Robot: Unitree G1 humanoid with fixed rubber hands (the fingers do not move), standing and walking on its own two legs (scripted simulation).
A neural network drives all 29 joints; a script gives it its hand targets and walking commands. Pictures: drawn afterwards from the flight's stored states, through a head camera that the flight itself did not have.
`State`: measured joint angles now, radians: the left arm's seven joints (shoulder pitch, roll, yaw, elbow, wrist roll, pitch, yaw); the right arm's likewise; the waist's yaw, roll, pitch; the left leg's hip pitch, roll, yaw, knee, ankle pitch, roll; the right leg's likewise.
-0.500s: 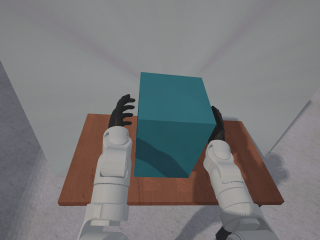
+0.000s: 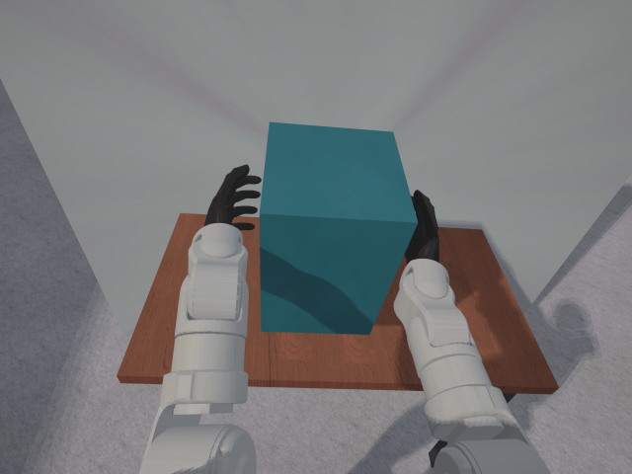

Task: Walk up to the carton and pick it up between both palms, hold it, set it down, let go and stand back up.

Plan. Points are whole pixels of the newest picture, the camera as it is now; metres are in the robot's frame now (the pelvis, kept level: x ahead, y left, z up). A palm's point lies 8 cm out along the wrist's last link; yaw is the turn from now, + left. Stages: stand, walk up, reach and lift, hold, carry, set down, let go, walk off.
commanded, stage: reach and lift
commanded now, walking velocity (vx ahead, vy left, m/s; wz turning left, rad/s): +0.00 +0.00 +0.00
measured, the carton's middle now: (323, 237) +0.42 -0.02 +0.12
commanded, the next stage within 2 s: hold in 0.72 s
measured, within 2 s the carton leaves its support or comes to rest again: neither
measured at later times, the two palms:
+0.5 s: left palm (211, 227) +0.38 +0.13 +0.16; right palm (413, 242) +0.37 -0.12 +0.16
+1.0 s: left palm (209, 225) +0.35 +0.12 +0.19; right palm (425, 246) +0.35 -0.13 +0.17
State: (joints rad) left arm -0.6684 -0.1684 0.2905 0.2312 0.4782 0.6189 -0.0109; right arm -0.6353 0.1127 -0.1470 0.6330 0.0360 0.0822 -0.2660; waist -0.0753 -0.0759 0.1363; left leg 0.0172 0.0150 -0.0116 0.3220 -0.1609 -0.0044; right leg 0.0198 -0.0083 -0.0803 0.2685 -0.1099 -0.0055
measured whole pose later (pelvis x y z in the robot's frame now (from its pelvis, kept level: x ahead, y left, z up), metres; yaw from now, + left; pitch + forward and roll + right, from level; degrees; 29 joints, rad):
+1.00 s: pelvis -0.02 +0.00 +0.00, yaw -1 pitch -14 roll +0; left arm -0.74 -0.16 0.32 0.20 0.53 0.75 -0.02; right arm -0.73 0.10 -0.16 0.70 0.03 0.10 -0.22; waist -0.07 -0.10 0.15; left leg 0.06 0.01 0.00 0.33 -0.15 0.00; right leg 0.04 -0.01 -0.07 0.31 -0.11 -0.01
